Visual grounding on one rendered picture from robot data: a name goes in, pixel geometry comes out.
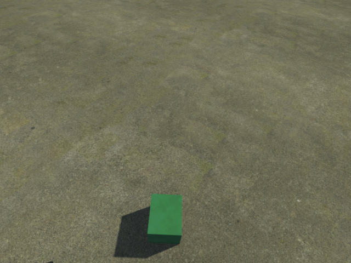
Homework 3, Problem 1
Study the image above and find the carton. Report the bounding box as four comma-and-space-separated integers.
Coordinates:
148, 194, 182, 244

